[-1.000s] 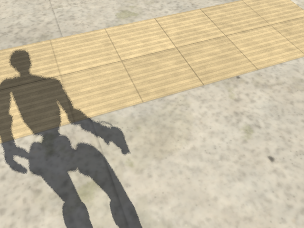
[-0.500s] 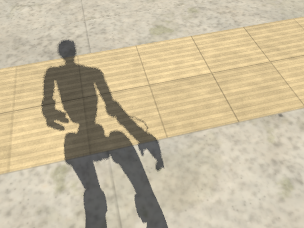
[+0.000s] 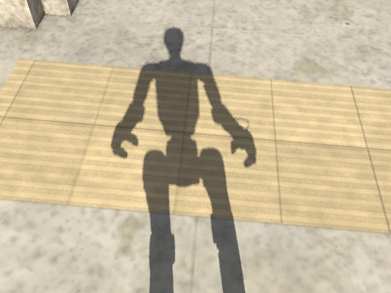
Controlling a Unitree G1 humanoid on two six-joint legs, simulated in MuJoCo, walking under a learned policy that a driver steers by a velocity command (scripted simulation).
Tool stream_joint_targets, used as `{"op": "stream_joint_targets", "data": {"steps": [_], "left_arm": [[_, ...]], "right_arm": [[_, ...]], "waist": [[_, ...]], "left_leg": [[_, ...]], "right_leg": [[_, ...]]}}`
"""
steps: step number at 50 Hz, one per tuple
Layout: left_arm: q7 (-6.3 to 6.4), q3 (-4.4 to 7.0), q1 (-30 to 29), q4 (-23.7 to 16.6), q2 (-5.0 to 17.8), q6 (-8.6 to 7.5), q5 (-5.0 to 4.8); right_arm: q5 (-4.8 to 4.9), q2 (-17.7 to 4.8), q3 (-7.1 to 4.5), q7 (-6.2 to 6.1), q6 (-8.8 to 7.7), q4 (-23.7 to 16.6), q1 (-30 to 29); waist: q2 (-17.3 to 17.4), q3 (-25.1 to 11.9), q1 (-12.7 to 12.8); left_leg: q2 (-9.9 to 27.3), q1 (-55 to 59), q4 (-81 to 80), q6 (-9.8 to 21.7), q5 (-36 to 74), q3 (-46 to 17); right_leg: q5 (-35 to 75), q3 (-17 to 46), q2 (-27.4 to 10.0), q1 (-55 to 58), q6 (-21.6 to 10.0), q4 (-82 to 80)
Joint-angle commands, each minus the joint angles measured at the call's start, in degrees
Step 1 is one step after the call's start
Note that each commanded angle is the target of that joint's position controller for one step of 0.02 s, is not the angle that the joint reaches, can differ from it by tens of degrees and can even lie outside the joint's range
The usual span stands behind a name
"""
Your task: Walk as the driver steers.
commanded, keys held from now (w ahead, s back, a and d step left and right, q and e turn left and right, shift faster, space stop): w+q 0.10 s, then w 0.54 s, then w+e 0.36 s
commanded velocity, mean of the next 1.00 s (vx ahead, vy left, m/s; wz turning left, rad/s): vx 0.46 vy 0.00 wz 0.09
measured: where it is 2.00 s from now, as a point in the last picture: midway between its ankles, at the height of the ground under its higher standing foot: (210, 149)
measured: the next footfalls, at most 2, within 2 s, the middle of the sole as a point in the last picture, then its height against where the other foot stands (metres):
right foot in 0.26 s outside the picture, level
left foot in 0.74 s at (147, 292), level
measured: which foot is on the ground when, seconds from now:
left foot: down 0.00-0.26, up 0.28-0.72, down 0.74-1.00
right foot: up 0.00-0.24, down 0.26-0.74, up 0.76-1.00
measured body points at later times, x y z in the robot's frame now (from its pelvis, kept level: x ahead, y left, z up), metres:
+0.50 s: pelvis +0.19 -0.05 +0.01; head +0.21 -0.07 +0.46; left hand +0.17 +0.22 -0.10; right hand +0.40 -0.28 -0.09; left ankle +0.25 +0.13 -0.67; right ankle +0.16 -0.16 -0.74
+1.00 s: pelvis +0.45 +0.04 +0.01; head +0.47 +0.05 +0.46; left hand +0.57 +0.33 -0.10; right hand +0.53 -0.23 -0.10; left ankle +0.42 +0.14 -0.74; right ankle +0.54 -0.12 -0.66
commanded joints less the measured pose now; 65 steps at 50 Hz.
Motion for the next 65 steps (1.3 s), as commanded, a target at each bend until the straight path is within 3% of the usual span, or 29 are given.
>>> {"op": "stream_joint_targets", "data": {"steps": [1,4,8,12,13,14,15,16,17,20,25,31,34,36,37,38,39,40,42,46,49,53,58,60,61,62,63,64,65], "left_arm": [[0.15,1.17,-0.72,-3.58,4.59,-1.11,0.41],[-0.27,0.35,-3.45,-4.30,3.17,-1.32,-0.09],[-1.03,0.29,-4.84,-4.93,4.11,-2.14,-0.86],[-1.15,0.69,0.88,-3.59,4.12,-3.06,-0.58],[-0.84,1.14,5.78,-2.63,5.64,-3.27,-0.05],[-0.44,1.74,11.26,-1.59,9.26,-3.23,0.89],[-1.16,3.46,15.91,0.42,14.31,-2.85,1.20],[-1.37,2.50,14.55,-0.24,10.28,-2.99,-0.21],[-1.23,1.70,13.43,-0.57,7.59,-2.85,-0.63],[-0.89,0.51,10.01,-1.28,5.37,-2.37,0.10],[-0.27,0.52,13.12,1.10,6.37,-1.97,-0.73],[-0.15,0.59,18.38,4.09,8.18,-0.78,-1.60],[0.18,0.96,18.93,5.04,9.27,0.13,-1.88],[0.40,1.02,17.44,4.72,9.93,0.41,-1.92],[0.36,0.07,15.99,2.98,7.64,0.05,-0.81],[0.18,-2.26,23.19,1.43,0.08,-0.95,-0.52],[0.01,-1.17,21.66,2.55,4.90,-1.79,-2.01],[-0.05,0.09,15.97,0.92,8.21,-1.88,-3.31],[0.18,0.17,11.26,-0.04,6.86,-1.29,-2.12],[0.31,0.03,13.37,0.40,2.49,1.62,-1.98],[0.15,0.13,9.57,-1.31,2.27,1.87,-1.49],[-1.60,-0.69,1.45,-3.77,1.03,1.15,-1.40],[-3.25,-0.69,-5.93,-8.35,1.95,1.29,-1.46],[-3.55,0.13,-4.56,-9.35,3.50,1.56,-1.35],[-3.48,1.02,-0.76,-8.93,5.00,1.78,-1.38],[-3.11,2.56,7.40,-7.09,7.41,1.90,-1.58],[-2.12,4.71,17.49,-4.57,11.79,2.41,-1.67],[-1.43,5.91,17.18,-4.52,19.12,2.27,-2.30],[-1.69,4.56,19.01,-6.84,15.39,1.33,-1.76]], "right_arm": [[-0.09,-9.70,-2.83,-1.30,-1.31,-5.21,-2.27],[0.51,-10.50,-3.28,-1.64,-1.16,-4.65,-0.27],[0.76,-9.73,-2.94,-1.13,-0.90,-3.53,2.55],[0.48,-6.49,-1.60,-0.60,-0.75,-2.94,2.59],[0.34,-3.69,-0.70,-0.66,-0.94,-3.25,1.91],[0.40,0.38,0.48,-0.79,-1.34,-4.13,1.92],[1.81,-2.43,0.01,-1.10,-2.33,-6.98,1.54],[1.85,-7.22,-1.15,-1.21,-2.76,-5.84,0.62],[1.32,-7.93,-1.44,-0.93,-2.88,-5.10,-0.79],[0.13,-5.52,-1.09,-0.28,-3.35,-4.58,-2.66],[0.10,-1.53,0.41,0.06,-3.77,-5.90,-9.15],[1.29,-1.28,0.88,1.96,-4.41,-7.77,-17.71],[1.25,-3.24,0.14,2.50,-4.95,-8.20,-17.06],[0.69,-7.14,-1.92,1.69,-5.02,-5.00,-4.97],[-0.30,-10.59,-3.05,0.82,-4.79,-3.08,5.85],[-1.17,-15.82,-3.97,0.53,-4.31,-1.94,10.22],[-0.83,-10.64,-2.83,0.50,-3.89,-1.55,11.49],[-0.40,-8.18,-1.81,0.30,-3.79,-1.03,7.86],[-0.38,-4.73,-0.67,0.51,-4.05,-0.45,0.96],[-0.74,-3.74,-0.98,0.79,-6.02,1.55,-4.01],[-1.11,-5.23,-1.61,0.25,-6.42,3.50,-3.28],[-0.67,-7.47,-2.13,-0.54,-5.87,5.11,-1.54],[0.82,-10.25,-3.10,-0.85,-3.85,7.64,2.74],[1.19,-11.94,-3.51,-1.13,-2.93,7.72,2.35],[1.36,-12.74,-3.68,-1.33,-2.40,7.59,1.99],[1.59,-12.67,-3.50,-1.54,-1.90,7.37,1.12],[0.88,-11.04,-2.69,-1.90,-2.09,6.70,1.76],[-1.72,-2.17,0.18,-1.06,-3.46,3.39,7.65],[0.11,-5.21,0.26,-0.29,-5.87,2.77,3.09]], "waist": [[6.22,-6.00,1.14],[7.44,-5.35,-0.29],[8.79,-5.12,-1.79],[8.40,-4.35,1.91],[6.23,-5.35,4.06],[-3.87,-6.09,4.87],[-16.44,-3.84,4.73],[-10.22,0.12,5.14],[-7.43,1.53,4.83],[-5.57,1.28,3.08],[-4.81,0.26,5.01],[-5.02,2.35,7.60],[-5.58,2.02,5.11],[-4.86,-5.82,-2.17],[-1.92,-14.38,-7.07],[14.69,-24.47,-4.26],[13.90,-26.72,-6.34],[10.64,-15.46,-5.83],[6.41,-5.78,-2.18],[6.47,-0.83,2.73],[4.54,0.77,2.51],[2.93,2.77,-0.34],[2.61,4.55,-2.48],[4.51,1.89,-0.64],[5.59,-1.11,1.78],[5.14,-5.42,6.59],[1.99,-10.84,11.06],[-14.78,-15.21,4.34],[-9.04,-25.19,7.83]], "left_leg": [[12.32,6.37,-15.06,9.74,-11.85,-18.88],[11.51,5.24,-14.00,9.21,-11.91,-18.15],[12.68,5.57,-12.04,8.32,-15.40,-20.30],[9.85,1.95,-6.00,5.06,-20.61,-20.54],[7.44,-2.37,0.88,2.80,-21.69,-18.01],[1.01,-11.87,17.52,-0.96,-22.36,-8.95],[-0.58,-26.33,29.59,-2.09,-26.56,-4.43],[2.83,-30.90,36.18,-2.24,-23.09,-6.59],[4.07,-31.95,37.83,-2.25,-17.47,-6.20],[8.09,-26.75,33.73,-3.34,-7.00,-2.74],[7.98,-20.91,19.29,-5.58,3.87,1.52],[5.84,-14.08,5.13,-4.71,9.05,3.46],[4.51,-8.52,1.13,-2.23,4.62,3.21],[2.83,11.09,-1.61,0.69,5.83,4.62],[11.26,29.81,1.99,3.96,7.58,-3.04],[27.85,50.66,-0.22,11.96,1.03,-28.04],[28.80,47.79,-6.61,12.99,-7.83,-36.99],[26.41,39.64,-8.37,10.21,-8.05,-27.58],[21.42,24.06,-12.62,7.72,-2.71,-15.55],[19.12,11.70,-19.80,7.17,5.81,-3.76],[18.67,12.58,-20.79,6.82,10.94,2.44],[17.49,14.11,-21.32,5.00,12.01,9.56],[20.78,25.27,-17.24,3.49,16.96,12.22],[20.89,27.88,-10.51,2.19,34.28,13.92],[20.38,28.14,-3.80,1.45,43.77,14.79],[18.58,25.13,7.33,-0.05,47.39,16.45],[16.34,13.29,23.26,-2.62,36.65,16.76],[5.46,-14.50,45.38,-6.89,-17.95,14.02],[1.87,-21.61,53.49,-6.57,-26.29,-0.78]], "right_leg": [[6.36,1.41,-0.31,-1.81,0.87,-9.35],[10.17,1.47,1.46,1.46,2.00,-18.81],[12.13,1.22,2.21,5.71,1.69,-25.11],[10.68,-0.22,2.12,17.54,-1.16,-32.56],[7.60,4.49,-2.57,23.94,-3.00,-34.35],[-2.33,18.23,-12.16,31.84,-7.22,-40.79],[-17.77,40.31,-20.82,35.25,-15.03,-47.64],[-22.05,40.51,-20.44,34.09,-15.86,-48.08],[-17.69,33.97,-17.41,33.22,-13.87,-47.07],[-0.61,21.20,-11.61,27.78,-11.33,-49.03],[20.26,9.31,-8.28,26.68,-10.88,-50.18],[24.05,6.72,-10.44,28.70,-10.34,-48.92],[33.65,7.82,-12.16,31.67,-9.18,-45.04],[48.38,4.76,-8.78,28.30,-7.01,-31.71],[36.80,3.47,-6.10,16.73,-5.06,-16.75],[-1.59,0.27,2.77,-5.16,-1.13,5.41],[-10.96,6.92,2.37,-10.41,-0.96,13.27],[-6.99,5.92,-0.21,-14.52,-1.00,15.35],[0.98,3.86,-3.96,-11.67,-0.61,10.73],[7.20,4.45,-5.98,-5.61,0.51,6.51],[15.65,5.39,-5.93,-8.95,1.01,-0.13],[26.36,1.04,-4.70,-6.50,-0.10,-14.52],[20.13,-2.35,-3.36,-9.40,-3.07,-22.46],[13.87,-5.72,-0.07,-4.32,-5.13,-23.14],[10.90,-7.54,2.42,1.44,-6.45,-23.04],[12.42,-8.65,5.36,12.71,-8.31,-26.04],[14.80,-2.69,3.76,30.51,-10.99,-27.46],[8.53,28.86,-12.00,51.42,-21.62,-30.80],[-0.12,47.85,-17.36,56.43,-25.74,-41.14]]}}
